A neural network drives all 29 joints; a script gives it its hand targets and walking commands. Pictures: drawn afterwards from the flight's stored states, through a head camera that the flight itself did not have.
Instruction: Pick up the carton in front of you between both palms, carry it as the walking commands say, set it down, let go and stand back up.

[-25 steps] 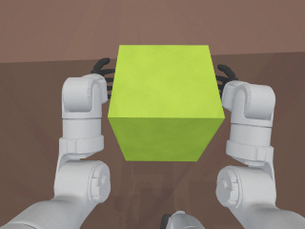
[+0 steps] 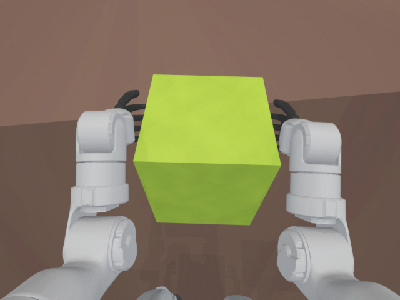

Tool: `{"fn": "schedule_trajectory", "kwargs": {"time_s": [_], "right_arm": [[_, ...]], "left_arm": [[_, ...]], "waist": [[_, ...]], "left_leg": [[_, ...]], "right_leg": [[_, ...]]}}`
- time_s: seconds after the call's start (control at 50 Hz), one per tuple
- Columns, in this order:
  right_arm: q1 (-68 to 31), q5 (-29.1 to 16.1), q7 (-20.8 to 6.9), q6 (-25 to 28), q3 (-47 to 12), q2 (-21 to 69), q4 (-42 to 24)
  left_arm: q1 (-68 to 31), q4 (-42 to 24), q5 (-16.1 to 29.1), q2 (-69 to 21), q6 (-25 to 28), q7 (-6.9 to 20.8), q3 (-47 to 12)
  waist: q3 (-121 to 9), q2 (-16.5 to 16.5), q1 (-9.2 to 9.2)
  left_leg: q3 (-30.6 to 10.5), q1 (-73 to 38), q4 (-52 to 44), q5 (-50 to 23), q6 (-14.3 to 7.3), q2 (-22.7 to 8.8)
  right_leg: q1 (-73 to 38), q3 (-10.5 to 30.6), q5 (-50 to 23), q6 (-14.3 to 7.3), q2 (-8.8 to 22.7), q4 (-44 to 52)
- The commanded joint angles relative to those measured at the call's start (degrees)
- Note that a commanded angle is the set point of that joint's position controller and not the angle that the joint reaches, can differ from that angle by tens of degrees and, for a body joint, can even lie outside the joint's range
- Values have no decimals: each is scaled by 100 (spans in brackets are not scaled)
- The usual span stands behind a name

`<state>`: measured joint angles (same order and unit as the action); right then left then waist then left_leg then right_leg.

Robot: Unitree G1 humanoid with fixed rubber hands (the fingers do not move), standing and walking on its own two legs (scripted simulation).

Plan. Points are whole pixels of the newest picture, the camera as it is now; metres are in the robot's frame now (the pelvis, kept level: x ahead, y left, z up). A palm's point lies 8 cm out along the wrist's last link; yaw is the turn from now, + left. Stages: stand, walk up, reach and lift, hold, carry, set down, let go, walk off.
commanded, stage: carry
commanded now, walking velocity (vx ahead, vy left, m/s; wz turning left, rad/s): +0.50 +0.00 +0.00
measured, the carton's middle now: (205, 155) +0.37 -0.01 +0.07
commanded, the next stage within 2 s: none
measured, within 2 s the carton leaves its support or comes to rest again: neither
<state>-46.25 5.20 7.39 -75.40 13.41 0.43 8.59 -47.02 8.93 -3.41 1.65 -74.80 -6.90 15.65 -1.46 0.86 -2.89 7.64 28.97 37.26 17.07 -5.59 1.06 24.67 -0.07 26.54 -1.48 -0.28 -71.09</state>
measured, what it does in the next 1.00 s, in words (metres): climbs: right foot, then left foot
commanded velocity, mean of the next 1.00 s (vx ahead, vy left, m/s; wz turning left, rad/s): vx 0.50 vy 0.00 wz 0.00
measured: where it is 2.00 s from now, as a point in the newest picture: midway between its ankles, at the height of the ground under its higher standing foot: (193, 122)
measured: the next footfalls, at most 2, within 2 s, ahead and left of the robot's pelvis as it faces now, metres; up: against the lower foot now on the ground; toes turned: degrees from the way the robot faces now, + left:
right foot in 0.34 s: +0.39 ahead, -0.11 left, +0.02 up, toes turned -5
left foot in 0.78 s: +0.64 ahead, +0.10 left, +0.04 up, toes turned +5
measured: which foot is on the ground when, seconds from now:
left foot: down 0.00-0.34, up 0.36-0.76, down 0.78-1.00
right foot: up 0.00-0.32, down 0.34-0.78, up 0.80-1.00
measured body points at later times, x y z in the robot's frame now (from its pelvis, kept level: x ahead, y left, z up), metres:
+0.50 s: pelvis +0.29 -0.04 +0.03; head +0.32 -0.04 +0.48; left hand +0.66 +0.14 +0.16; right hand +0.69 -0.16 +0.16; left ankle +0.22 +0.07 -0.59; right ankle +0.35 -0.11 -0.70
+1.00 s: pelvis +0.58 +0.02 +0.06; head +0.62 +0.03 +0.51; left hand +0.97 +0.14 +0.20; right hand +0.95 -0.16 +0.19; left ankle +0.60 +0.09 -0.67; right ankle +0.58 -0.10 -0.58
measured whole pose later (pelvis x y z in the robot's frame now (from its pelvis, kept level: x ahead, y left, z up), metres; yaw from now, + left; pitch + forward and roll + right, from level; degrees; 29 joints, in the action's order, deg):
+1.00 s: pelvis +0.58 +0.02 +0.06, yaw +0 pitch +5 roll -1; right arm -44.5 2.3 8.2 -75.3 13.3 -0.6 5.7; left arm -46.3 5.0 -4.6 0.0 -76.1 -6.6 15.5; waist -0.4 0.5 -4.2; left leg 6.4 21.8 30.8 18.6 -4.9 0.7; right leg 38.7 -1.4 22.9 -1.4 1.0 -70.1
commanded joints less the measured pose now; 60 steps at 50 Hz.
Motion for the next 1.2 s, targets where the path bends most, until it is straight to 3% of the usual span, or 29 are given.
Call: {"fn": "schedule_trajectory", "kwargs": {"time_s": [0.0,0.02,0.12,0.24,0.28,0.3,0.32,0.34,0.36,0.38,0.42,0.44,0.48,0.58,0.7,0.72,0.74,0.76,0.78,0.8,0.82,0.86,0.88,0.92,1.0,1.12,1.14,1.16,1.18], "right_arm": [[-5172,-3078,-1391,188,-3490,6374,-1258],[-5325,-3210,-1398,193,-3515,6407,-1430],[-5013,-3246,-1377,88,-3512,6105,-1650],[-4425,-2837,-1415,-50,-3327,5798,-828],[-4342,-2739,-1436,-43,-3236,5818,-538],[-4278,-2718,-1442,-36,-3180,5850,-395],[-4247,-2682,-1447,-25,-3128,5870,-271],[-4334,-2645,-1457,-18,-3090,5917,-167],[-4436,-2656,-1458,-4,-3062,6024,-193],[-4645,-2615,-1417,40,-3059,6029,-286],[-4688,-2556,-1304,94,-2935,6068,-499],[-4668,-2502,-1244,108,-2900,6063,-577],[-4586,-2410,-1130,131,-2884,5995,-786],[-4317,-2245,-977,104,-3090,5710,-1076],[-4090,-2242,-1080,-40,-3216,5592,-583],[-4097,-2278,-1115,-51,-3197,5623,-465],[-4041,-2306,-1152,-49,-3149,5674,-304],[-3905,-2327,-1191,-33,-3060,5690,-108],[-3816,-2331,-1230,1,-2987,5701,23],[-3950,-2283,-1252,71,-2967,5679,30],[-4048,-2360,-1288,81,-2975,5838,-115],[-4595,-2751,-1368,137,-3177,6223,-646],[-4911,-2926,-1386,164,-3312,6347,-937],[-5185,-3171,-1388,194,-3445,6458,-1314],[-4934,-3217,-1368,154,-3515,6213,-1586],[-4389,-2893,-1356,-5,-3455,5745,-1101],[-4339,-2839,-1362,-22,-3424,5716,-961],[-4287,-2796,-1369,-33,-3390,5708,-816],[-4213,-2777,-1376,-42,-3340,5723,-657]], "left_arm": [[-4242,-619,2286,-6368,34,1180,-3288],[-4200,-731,2216,-6322,46,1102,-3263],[-3911,-1066,2003,-5942,-2,877,-3355],[-3731,-498,2031,-5861,-143,998,-3477],[-3771,-283,2095,-5949,-155,1076,-3423],[-3771,-128,2115,-6015,-145,1121,-3378],[-3683,61,2137,-6031,-121,1168,-3294],[-3571,197,2142,-6040,-77,1209,-3196],[-3776,185,2170,-6054,6,1234,-3214],[-3931,-3,2341,-6270,16,1272,-3266],[-4528,-532,2702,-6612,83,1347,-3422],[-4796,-821,2858,-6758,111,1364,-3535],[-4986,-1182,3027,-6834,125,1359,-3636],[-4661,-1430,2968,-6485,30,1308,-3696],[-4133,-744,2683,-6146,-105,1331,-3640],[-4079,-614,2636,-6149,-110,1340,-3603],[-4044,-485,2595,-6167,-112,1348,-3554],[-3992,-343,2535,-6195,-106,1360,-3515],[-4042,-262,2518,-6229,-100,1385,-3466],[-4030,-196,2420,-6345,-111,1397,-3404],[-4252,-237,2397,-6347,-73,1370,-3369],[-4271,-399,2356,-6432,-9,1266,-3352],[-4226,-478,2298,-6441,9,1199,-3312],[-4109,-705,2188,-6395,46,1060,-3301],[-3843,-1046,2019,-6087,57,884,-3402],[-3652,-787,2016,-5753,-106,941,-3555],[-3643,-673,2038,-5753,-131,978,-3539],[-3657,-552,2065,-5773,-149,1020,-3510],[-3662,-389,2081,-5812,-153,1066,-3462]], "waist": [[-2831,-356,-8],[-2872,-462,53],[-2770,-628,-45],[-2290,-890,-139],[-2295,-1067,79],[-2493,-949,334],[-2959,-659,645],[-3367,90,891],[-3356,1745,743],[-3163,1393,772],[-2895,254,759],[-2850,179,672],[-2953,373,569],[-2765,439,683],[-2286,819,712],[-2337,868,602],[-2544,800,335],[-2973,529,46],[-3436,-226,-186],[-3442,-1866,-193],[-3213,-1675,-197],[-2922,-495,-197],[-2861,-410,-116],[-2941,-583,25],[-2810,-648,-28],[-2372,-867,-117],[-2324,-946,-64],[-2380,-1006,87],[-2597,-829,325]], "left_leg": [[-2839,-3700,-1279,-1570,-801,-1663],[-2626,-3569,-1391,-1358,-709,-1603],[-1994,-3685,-1567,-1676,-904,-1540],[-1062,-3584,-1387,-3002,-583,-1234],[-685,-3344,-905,-4031,-338,-1136],[-326,-3012,-135,-4577,-141,-1034],[-95,-2256,813,-4090,95,-885],[-89,-881,2074,-2333,345,-596],[-336,956,3441,938,498,426],[-932,1647,4346,1215,323,224],[-1008,1847,4442,864,218,-111],[-1016,1781,4139,670,193,-252],[-914,1617,3764,530,207,-308],[-620,1965,2435,406,355,-466],[126,731,257,-295,243,-94],[314,182,-60,-299,191,103],[564,-787,-539,-502,132,329],[423,-2249,-718,-598,15,247],[-1496,-3667,-960,338,-345,-883],[-4221,-4628,-1483,-552,-1135,-2099],[-4421,-4767,-1429,-1167,-1308,-2130],[-3368,-4244,-1042,-2101,-1048,-1885],[-3022,-3969,-1107,-2028,-882,-1764],[-2602,-3664,-1338,-1504,-731,-1639],[-2057,-3605,-1553,-1512,-905,-1575],[-1097,-3347,-1428,-2615,-582,-1263],[-943,-3274,-1299,-2854,-482,-1214],[-757,-3118,-938,-3452,-351,-1164],[-366,-2766,-143,-3931,-150,-1033]], "right_leg": [[2160,284,-294,-107,272,-579],[2032,223,-396,-79,299,-341],[2324,-149,-594,131,377,831],[1534,-750,-1429,-6,98,2999],[624,-1099,-1346,-153,-219,3614],[-425,-1350,-1580,-211,-451,4076],[-1956,-1155,-1580,-305,-303,4152],[-3291,848,-452,-674,891,4387],[-4210,3664,-1491,-1480,2065,4985],[-4221,3612,-1931,-1641,2005,4827],[-3624,2535,-2744,-1379,1777,4563],[-3361,2190,-2616,-1209,1670,4633],[-3126,1832,-2157,-1102,1578,4803],[-3232,1213,-2294,-1279,1517,4998],[-2900,190,-3929,-776,1160,4774],[-2783,9,-4552,-651,1119,4461],[-2556,-330,-5125,-463,1004,3784],[-1928,-581,-4987,-223,861,2898],[-609,-599,-3260,67,608,1580],[1281,-384,-148,218,-321,294],[2046,118,365,70,-284,-737],[2408,200,16,-75,92,-963],[2376,241,-172,-92,214,-667],[2112,162,-374,-59,285,-210],[2266,-132,-505,110,347,823],[1293,-729,-1378,12,89,3076],[982,-883,-1359,-52,-28,3387],[393,-1085,-1371,-125,-229,3698],[-700,-1336,-1615,-187,-432,4178]]}}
